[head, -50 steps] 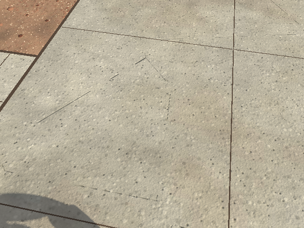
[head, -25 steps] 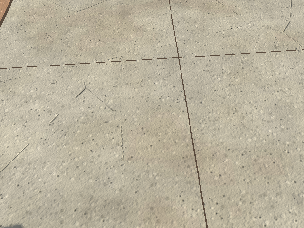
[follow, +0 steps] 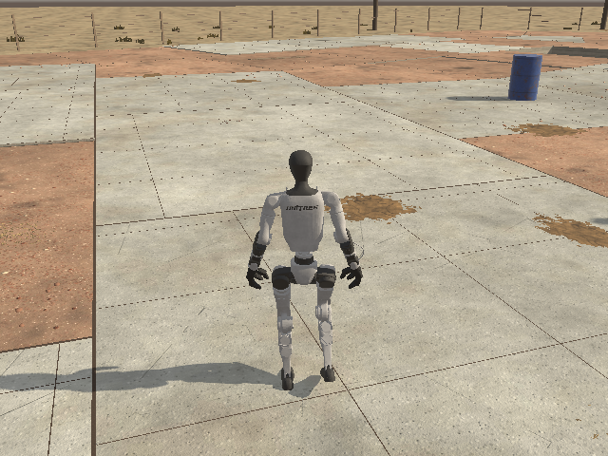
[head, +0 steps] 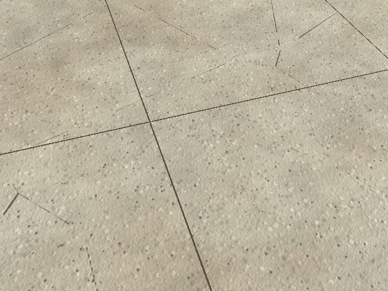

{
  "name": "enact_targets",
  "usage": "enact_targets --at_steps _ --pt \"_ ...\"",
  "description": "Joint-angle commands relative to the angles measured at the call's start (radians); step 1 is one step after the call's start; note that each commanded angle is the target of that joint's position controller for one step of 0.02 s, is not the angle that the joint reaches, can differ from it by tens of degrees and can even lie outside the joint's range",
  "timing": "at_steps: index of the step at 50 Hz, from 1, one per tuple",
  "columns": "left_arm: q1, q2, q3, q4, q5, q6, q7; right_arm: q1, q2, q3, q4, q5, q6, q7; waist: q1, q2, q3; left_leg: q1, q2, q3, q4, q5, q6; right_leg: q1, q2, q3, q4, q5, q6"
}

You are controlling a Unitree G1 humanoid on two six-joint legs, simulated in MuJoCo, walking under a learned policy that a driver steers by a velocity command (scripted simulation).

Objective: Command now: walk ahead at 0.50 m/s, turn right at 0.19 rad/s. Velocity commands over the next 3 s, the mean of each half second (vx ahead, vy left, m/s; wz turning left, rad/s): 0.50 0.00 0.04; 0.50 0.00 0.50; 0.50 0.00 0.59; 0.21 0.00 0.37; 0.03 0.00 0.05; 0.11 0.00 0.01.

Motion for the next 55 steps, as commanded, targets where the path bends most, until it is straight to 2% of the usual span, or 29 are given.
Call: enact_targets --at_steps 1,6,10,13,14,15,16,17,18,19,20,22,25,31,34,37,40,41,42,43,44,45,46,47,48,49,50,52,55 --pt "0.036 0.033 0.000 -0.049 0.009 0.004 -0.014 0.043 -0.109 -0.021 -0.024 0.012 -0.030 0.005 0.025 0.140 -0.025 0.092 0.267 -0.242 -0.225 0.191 0.154 -0.127 -0.060 -0.002 -0.053 0.071 0.017" --pt "-0.181 -0.007 -0.033 -0.113 0.000 -0.006 -0.028 0.107 -0.114 -0.021 0.012 0.016 -0.020 0.008 -0.022 0.138 0.014 0.078 0.215 -0.126 -0.253 0.222 0.129 -0.098 -0.096 -0.101 -0.352 0.243 0.044" --pt "-0.259 0.012 -0.035 -0.137 -0.007 -0.012 -0.020 0.165 -0.144 -0.026 0.038 0.011 -0.012 0.007 -0.045 0.143 0.014 0.145 0.250 -0.122 -0.202 0.306 0.115 -0.029 -0.072 -0.135 -0.486 0.225 0.030" --pt "-0.220 0.029 -0.026 -0.132 0.000 -0.021 -0.009 0.169 -0.155 -0.028 0.053 0.011 0.003 0.000 -0.016 0.141 0.003 0.191 0.272 -0.133 -0.094 0.445 0.099 0.080 -0.036 -0.144 -0.574 0.146 -0.004" --pt "-0.114 0.038 -0.018 -0.096 0.008 -0.031 -0.002 0.164 -0.153 -0.026 0.059 0.015 0.009 -0.001 0.038 0.107 -0.042 0.175 0.238 -0.107 0.041 0.532 0.083 0.222 -0.011 -0.149 -0.654 0.164 -0.021" --pt "0.041 0.082 0.000 -0.048 0.025 -0.044 0.010 0.165 -0.128 -0.017 0.052 0.020 0.009 -0.002 0.094 0.057 -0.144 0.076 0.188 -0.076 0.232 0.458 0.062 0.450 -0.064 -0.086 -0.672 0.159 -0.049" --pt "0.193 0.181 0.023 -0.038 0.047 -0.050 0.027 0.161 -0.050 0.006 -0.007 0.038 0.005 0.001 0.143 -0.104 -0.292 -0.176 0.099 -0.016 0.553 0.076 0.023 0.724 -0.356 0.246 -0.719 0.037 -0.115" --pt "0.201 0.232 0.042 -0.025 0.018 -0.034 0.030 0.222 -0.048 0.002 -0.009 0.037 0.012 -0.007 0.109 -0.220 -0.321 -0.384 -0.003 -0.032 0.750 -0.372 0.019 0.758 -0.492 0.524 -0.829 0.012 -0.182" --pt "0.130 0.148 0.024 -0.033 -0.002 -0.029 0.027 0.157 -0.120 -0.019 0.009 0.019 0.027 -0.014 0.090 -0.061 -0.185 -0.430 0.058 -0.111 0.807 -0.307 0.032 0.638 -0.434 0.420 -0.837 -0.042 -0.155" --pt "0.055 0.086 0.007 -0.040 -0.009 -0.034 0.023 0.124 -0.097 -0.017 0.005 0.021 0.026 -0.005 0.057 -0.042 -0.088 -0.417 0.091 -0.121 0.779 -0.221 0.033 0.516 -0.382 0.288 -0.874 0.008 -0.127" --pt "0.016 0.049 -0.002 -0.040 -0.010 -0.040 0.021 0.116 -0.079 -0.016 0.012 0.021 0.031 0.000 0.034 -0.037 -0.048 -0.382 0.113 -0.115 0.745 -0.172 0.027 0.440 -0.337 0.191 -0.911 0.071 -0.095" --pt "0.003 0.027 -0.008 -0.026 -0.015 -0.055 0.028 0.134 -0.060 -0.018 0.029 -0.003 0.055 0.015 -0.001 -0.060 -0.015 -0.337 0.127 -0.106 0.729 -0.119 0.007 0.362 -0.286 0.064 -0.948 0.179 -0.065" --pt "0.037 0.046 0.001 -0.002 -0.024 -0.077 0.032 0.074 -0.045 -0.024 0.009 -0.004 0.073 0.029 -0.015 -0.031 -0.005 -0.399 0.131 -0.097 0.737 -0.034 -0.009 0.374 -0.278 -0.038 -0.967 0.328 -0.070" --pt "0.105 0.041 0.002 0.041 -0.021 -0.077 0.038 -0.118 -0.026 -0.015 -0.057 -0.008 0.077 0.044 0.012 -0.018 0.044 -0.492 0.130 -0.056 0.537 0.145 -0.026 0.420 -0.258 -0.191 -0.968 0.438 -0.075" --pt "0.143 0.060 0.006 0.063 -0.020 -0.073 0.044 -0.222 -0.014 -0.002 -0.097 -0.012 0.075 0.055 0.040 -0.020 0.066 -0.454 0.117 0.008 0.382 0.182 -0.005 0.460 -0.272 -0.245 -0.956 0.501 -0.068" --pt "0.180 0.079 0.011 0.089 -0.017 -0.061 0.052 -0.272 -0.022 0.000 -0.128 -0.016 0.073 0.059 0.049 -0.016 0.072 -0.423 0.088 0.059 0.289 0.110 0.040 0.553 -0.294 -0.288 -0.896 0.651 -0.057" --pt "0.161 0.122 0.020 0.093 -0.013 -0.043 0.061 -0.192 -0.050 -0.014 -0.118 -0.018 0.075 0.046 -0.001 -0.052 -0.001 -0.276 -0.004 0.116 0.260 -0.046 0.105 0.614 -0.301 -0.333 -0.687 1.083 -0.042" --pt "0.154 0.138 0.025 0.091 -0.011 -0.032 0.061 -0.107 -0.068 -0.025 -0.097 -0.017 0.070 0.040 -0.038 -0.054 -0.055 -0.181 -0.040 0.119 0.238 -0.094 0.131 0.610 -0.302 -0.336 -0.541 1.135 -0.043" --pt "0.141 0.148 0.028 0.083 -0.015 -0.023 0.059 0.027 -0.094 -0.041 -0.056 -0.024 0.060 0.030 -0.101 -0.024 -0.132 0.004 -0.067 0.098 0.157 -0.070 0.160 0.532 -0.287 -0.348 -0.328 1.028 -0.027" --pt "0.137 0.119 0.020 0.054 -0.016 -0.024 0.055 0.166 -0.182 -0.073 -0.022 -0.036 0.057 0.014 -0.157 0.072 -0.226 0.252 0.083 -0.122 0.101 -0.155 0.214 0.314 -0.251 -0.350 -0.027 0.681 0.004" --pt "0.143 0.028 0.008 -0.022 -0.029 -0.035 0.035 0.101 -0.293 -0.101 -0.047 -0.014 0.067 0.007 -0.071 0.324 -0.288 0.526 0.355 -0.709 -0.018 -0.123 0.368 -0.149 -0.002 -0.267 0.354 -0.192 0.072" --pt "0.032 0.094 0.013 -0.052 -0.017 -0.049 0.030 0.123 -0.286 -0.101 -0.056 0.010 0.078 0.006 -0.122 0.133 -0.286 0.515 0.374 -0.757 -0.092 -0.032 0.379 -0.264 -0.027 -0.056 0.397 -0.155 0.064" --pt "-0.012 0.071 0.005 -0.067 -0.029 -0.061 0.026 0.077 -0.239 -0.088 -0.046 0.013 0.078 -0.004 -0.092 0.080 -0.162 0.411 0.363 -0.614 -0.095 0.044 0.354 -0.297 -0.082 -0.039 0.346 -0.066 0.057" --pt "0.010 0.068 0.003 -0.055 -0.030 -0.068 0.029 0.044 -0.180 -0.072 -0.038 0.015 0.073 -0.007 -0.040 0.011 -0.066 0.260 0.318 -0.515 -0.110 0.167 0.304 -0.241 -0.119 -0.045 0.230 -0.015 0.057" --pt "0.007 0.064 0.004 -0.056 -0.014 -0.057 0.030 0.008 -0.151 -0.063 -0.040 0.018 0.064 -0.011 -0.004 0.002 -0.035 0.172 0.259 -0.441 -0.119 0.231 0.268 -0.184 -0.142 -0.035 0.152 -0.010 0.065" --pt "0.038 0.059 0.002 -0.047 0.004 -0.036 0.029 -0.022 -0.132 -0.055 -0.049 0.020 0.056 -0.013 0.024 0.017 -0.039 0.115 0.221 -0.385 -0.134 0.279 0.252 -0.122 -0.147 -0.037 0.112 -0.004 0.076" --pt "0.049 0.055 0.002 -0.047 0.012 -0.017 0.025 -0.020 -0.129 -0.051 -0.051 0.023 0.046 -0.011 0.034 0.031 -0.048 0.088 0.202 -0.362 -0.142 0.318 0.249 -0.092 -0.146 -0.041 0.080 -0.005 0.087" --pt "0.032 0.041 -0.001 -0.060 0.014 0.006 0.018 0.010 -0.154 -0.056 -0.043 0.025 0.030 -0.006 0.038 0.044 -0.046 0.060 0.169 -0.327 -0.157 0.347 0.244 -0.099 -0.142 -0.062 0.013 0.027 0.106" --pt "-0.090 0.041 -0.003 -0.106 0.010 0.013 0.014 0.069 -0.170 -0.060 -0.036 0.023 0.029 -0.006 0.000 0.075 -0.009 0.065 0.143 -0.329 -0.180 0.292 0.215 -0.175 -0.141 -0.075 -0.118 0.144 0.126"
